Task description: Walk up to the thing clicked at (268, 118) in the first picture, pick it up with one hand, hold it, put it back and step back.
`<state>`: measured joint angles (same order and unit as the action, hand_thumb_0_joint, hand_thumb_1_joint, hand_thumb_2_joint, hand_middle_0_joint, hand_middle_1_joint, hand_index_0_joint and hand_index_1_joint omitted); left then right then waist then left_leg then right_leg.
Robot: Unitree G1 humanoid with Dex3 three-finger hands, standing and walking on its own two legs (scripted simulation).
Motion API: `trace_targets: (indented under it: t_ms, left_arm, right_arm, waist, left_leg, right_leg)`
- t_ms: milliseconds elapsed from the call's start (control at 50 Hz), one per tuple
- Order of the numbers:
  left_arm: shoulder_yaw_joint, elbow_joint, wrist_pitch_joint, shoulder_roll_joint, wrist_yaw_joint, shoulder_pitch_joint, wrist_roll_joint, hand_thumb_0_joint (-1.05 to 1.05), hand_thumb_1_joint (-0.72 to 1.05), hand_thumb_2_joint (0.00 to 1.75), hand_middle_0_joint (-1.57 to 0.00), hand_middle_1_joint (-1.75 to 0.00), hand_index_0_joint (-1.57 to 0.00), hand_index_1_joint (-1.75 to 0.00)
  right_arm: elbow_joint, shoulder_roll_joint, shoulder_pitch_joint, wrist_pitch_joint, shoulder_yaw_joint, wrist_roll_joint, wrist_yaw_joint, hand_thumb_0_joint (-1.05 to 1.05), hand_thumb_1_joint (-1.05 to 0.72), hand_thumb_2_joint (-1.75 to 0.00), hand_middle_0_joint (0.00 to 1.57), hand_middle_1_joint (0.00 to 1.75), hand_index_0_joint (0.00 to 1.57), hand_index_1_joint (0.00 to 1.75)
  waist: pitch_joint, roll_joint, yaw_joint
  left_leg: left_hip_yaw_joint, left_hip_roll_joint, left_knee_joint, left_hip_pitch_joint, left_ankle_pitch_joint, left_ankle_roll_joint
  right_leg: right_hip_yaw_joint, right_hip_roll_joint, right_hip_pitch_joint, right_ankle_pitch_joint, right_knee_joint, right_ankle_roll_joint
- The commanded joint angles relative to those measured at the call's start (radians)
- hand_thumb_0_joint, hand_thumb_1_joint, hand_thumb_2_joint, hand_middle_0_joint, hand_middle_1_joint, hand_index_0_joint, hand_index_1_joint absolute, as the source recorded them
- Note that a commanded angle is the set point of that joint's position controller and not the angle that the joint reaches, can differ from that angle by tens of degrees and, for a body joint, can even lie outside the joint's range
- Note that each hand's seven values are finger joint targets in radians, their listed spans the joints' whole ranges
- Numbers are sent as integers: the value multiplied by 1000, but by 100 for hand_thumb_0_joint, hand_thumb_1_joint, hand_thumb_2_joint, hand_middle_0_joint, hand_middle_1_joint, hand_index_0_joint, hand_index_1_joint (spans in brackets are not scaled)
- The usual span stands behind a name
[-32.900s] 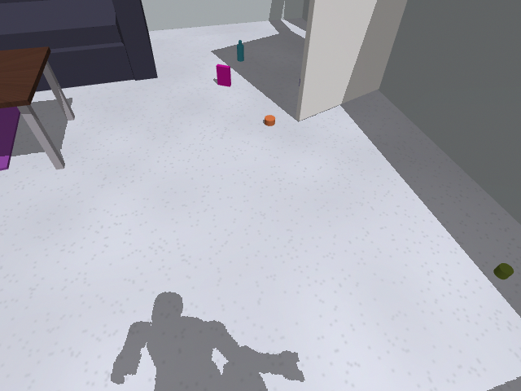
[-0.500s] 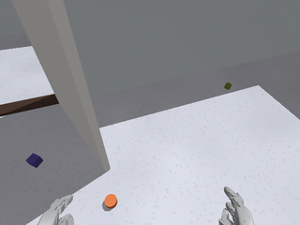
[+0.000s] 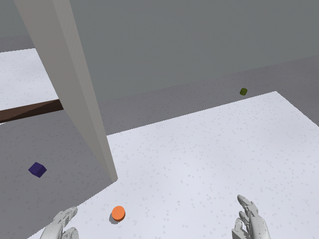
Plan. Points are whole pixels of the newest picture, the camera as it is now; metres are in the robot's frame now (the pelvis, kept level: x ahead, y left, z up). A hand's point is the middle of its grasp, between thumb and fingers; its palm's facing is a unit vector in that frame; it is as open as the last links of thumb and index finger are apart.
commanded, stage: home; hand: left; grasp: from above
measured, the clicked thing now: (118, 213) +0.41 +0.19 -0.69
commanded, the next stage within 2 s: stand in 0.78 s
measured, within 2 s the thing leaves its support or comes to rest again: neither
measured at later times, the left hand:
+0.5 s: hand out of the picture +0.16 +0.18 -0.05, palm faces +0.04 -0.98 -0.20, open 7.4 cm
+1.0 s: hand out of the picture +0.16 +0.20 -0.08, palm faces +0.01 -0.95 -0.30, open 7.4 cm
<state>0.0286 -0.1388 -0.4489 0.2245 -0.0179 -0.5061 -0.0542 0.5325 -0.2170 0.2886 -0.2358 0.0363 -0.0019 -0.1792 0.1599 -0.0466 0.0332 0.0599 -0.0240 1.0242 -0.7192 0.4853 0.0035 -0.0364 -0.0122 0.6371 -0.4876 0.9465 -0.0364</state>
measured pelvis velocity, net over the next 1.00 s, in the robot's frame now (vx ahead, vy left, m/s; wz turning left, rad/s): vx -0.01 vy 0.00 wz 0.00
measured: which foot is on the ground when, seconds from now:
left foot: down 0.00-1.00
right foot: down 0.00-1.00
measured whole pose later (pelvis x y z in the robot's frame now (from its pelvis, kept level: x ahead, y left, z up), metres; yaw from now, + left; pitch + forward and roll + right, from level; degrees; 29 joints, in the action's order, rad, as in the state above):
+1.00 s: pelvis -0.01 +0.00 +0.01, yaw +0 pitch +4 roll -1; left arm 0.00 0.34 -0.15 0.27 -0.03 -0.27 0.04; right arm 0.73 -0.26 0.19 -0.09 0.01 0.08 -0.06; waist 0.02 0.01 -0.02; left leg 0.03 0.00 0.91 -0.54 0.43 -0.01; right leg -0.01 -0.04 0.49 -0.46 0.89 -0.04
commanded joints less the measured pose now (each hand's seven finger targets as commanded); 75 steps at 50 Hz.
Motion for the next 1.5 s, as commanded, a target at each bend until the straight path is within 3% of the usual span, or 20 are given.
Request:
trace_targets:
  t_ms: [0,360,380,400,440,460,480,620,720,840,860,880,900,940,1020,1060,1120,1240,1320,1480]
  left_arm:
    - [56,-217,49,102,-7,43,4,0,90,90,-20,-30,-20,-30]
    - [60,-185,42,105,-9,11,10,0,90,90,-20,-30,-20,-30]
    - [59,-243,47,105,-10,33,9,0,90,90,-20,-30,-20,-30]
    - [68,-183,42,107,-10,-2,7,0,90,90,-20,-30,-20,-30]
    - [70,-204,42,111,-12,-1,7,0,90,90,-20,-30,-20,-30]
    - [47,-246,49,100,-12,32,7,0,90,90,-20,-30,-20,-30]
    - [63,-180,42,105,-11,1,5,0,90,90,-20,-30,-20,-30]
    - [63,-187,41,104,-12,3,7,0,90,90,-20,-30,-20,-30]
    - [54,-228,42,106,-8,33,7,0,90,90,-20,-30,-20,-30]
    - [60,-205,45,106,-11,28,6,0,90,90,-20,-30,-20,-30]
    - [59,146,256,194,-50,288,119,0,90,90,-20,-30,-20,-30]
    - [81,325,323,213,-46,215,125,0,90,90,-20,-30,-20,-30]
    - [73,368,357,219,-39,203,123,0,90,90,-20,-30,-20,-30]
    - [60,457,394,228,-31,230,128,0,90,90,-20,-30,-20,-30]
    - [62,631,413,216,-28,288,107,0,90,90,-20,-30,-20,-30]
    - [64,700,431,218,-28,320,102,0,90,90,-20,-30,-20,-30]
    - [59,802,439,192,-26,308,96,0,90,90,-20,-30,-20,-30]
    - [57,965,458,212,-23,299,92,0,90,90,-20,-30,-20,-30]
    - [54,1038,456,220,-24,314,88,0,90,90,-20,-30,-20,-30]
    - [43,1144,463,231,-25,311,92,0,90,90,-20,-30,-20,-30]
  right_arm:
    - [-162,-125,-66,-56,-56,-2,-14,0,-90,-90,20,30,20,30]
    - [-159,-133,-65,-51,-62,-4,-14,0,-90,-90,20,30,20,30]
    - [-167,-122,-63,-51,-59,-3,-13,0,-90,-90,20,30,20,30]
    - [-155,-132,-57,-48,-64,-4,-14,0,-90,-90,20,30,20,30]
    - [-156,-136,-50,-48,-68,-3,-13,0,-90,-90,20,30,20,30]
    - [-166,-126,-62,-47,-61,-4,-12,0,-90,-90,20,30,20,30]
    - [-153,-133,-52,-45,-65,-4,-12,0,-90,-90,20,30,20,30]
    - [-167,-128,-64,-46,-62,-5,-11,0,-90,-90,20,30,20,30]
    - [-165,-128,-59,-44,-63,-4,-10,0,-90,-90,20,30,20,30]
    - [-164,-127,-62,-45,-64,-5,-12,0,-90,-90,20,30,20,30]
    - [90,-231,-142,59,-97,116,48,0,-90,-90,20,30,20,30]
    - [85,-246,-135,96,-118,120,76,0,-90,-90,20,30,20,30]
    - [64,-250,-129,116,-121,121,93,0,-90,-90,20,30,20,30]
    - [120,-230,-114,131,-120,84,128,0,-90,-90,20,30,20,30]
    - [184,-204,-153,153,-125,50,165,0,-90,-90,20,30,20,30]
    - [221,-212,-140,162,-127,53,166,0,-90,-90,20,30,20,30]
    - [262,-235,-161,173,-130,60,162,0,-90,-90,20,30,20,30]
    - [350,-237,-148,189,-126,48,148,0,-90,-90,20,30,20,30]
    - [399,-254,-147,202,-128,41,145,0,-90,-90,20,30,20,30]
    - [469,-252,-156,214,-123,31,148,0,-90,-90,20,30,20,30]
  waist:
    - [80,-20,4]
    - [62,-5,8]
    - [106,-33,2]
    - [93,-9,8]
    - [118,-23,3]
    - [119,-36,5]
    - [101,-14,9]
    - [65,2,2]
    - [112,-20,9]
    - [87,8,9]
    - [-146,71,-78]
    - [-72,111,-62]
    - [-78,118,-42]
    - [-24,72,-50]
    - [-55,103,-62]
    - [-43,75,-50]
    - [-109,-40,-67]
    - [-132,19,-56]
    - [-173,10,-44]
    - [-207,45,-43]
  left_leg:
    - [-7,12,-177,134,-226,-9]
    - [-10,11,-182,127,-184,-11]
    - [-6,11,-174,147,-226,-8]
    - [-6,10,-173,142,-224,-10]
    - [-2,8,-172,151,-266,-6]
    - [-5,8,-168,163,-289,-4]
    - [-1,7,-167,150,-279,-6]
    - [-5,11,-181,120,-194,-10]
    - [-6,9,-166,156,-267,-8]
    - [-12,11,-164,139,-239,-12]
    - [15,-19,-241,145,-375,-64]
    - [-8,-8,-243,205,-367,-71]
    - [7,-2,-244,225,-350,-68]
    - [11,5,-274,286,-335,-63]
    - [18,6,-335,359,-288,-64]
    - [20,-3,-360,414,-333,-65]
    - [115,-58,-518,400,-210,-80]
    - [70,-47,-566,507,-374,-47]
    - [87,-60,-658,530,-259,-44]
    - [74,-57,-706,548,-251,-35]
  right_leg:
    - [-38,37,-15,201,-135,36]
    - [-35,38,-5,168,-140,36]
    - [-35,36,-23,203,-130,38]
    - [-36,38,-24,202,-132,35]
    - [-36,37,-33,230,-117,40]
    - [-36,39,-27,249,-117,40]
    - [-39,40,-25,240,-121,38]
    - [-39,37,-16,176,-140,36]
    - [-35,37,-29,236,-125,37]
    - [-34,35,-27,219,-137,34]
    - [51,-45,-209,222,-204,72]
    - [106,-59,-233,207,-218,106]
    - [138,-58,-192,216,-248,122]
    - [144,-83,-280,281,-234,110]
    - [124,-84,-271,210,-320,80]
    - [117,-87,-297,273,-328,71]
    - [59,-46,-319,197,-330,46]
    - [82,-73,-413,323,-459,53]
    - [72,-71,-434,280,-515,45]
    - [81,-91,-486,272,-603,38]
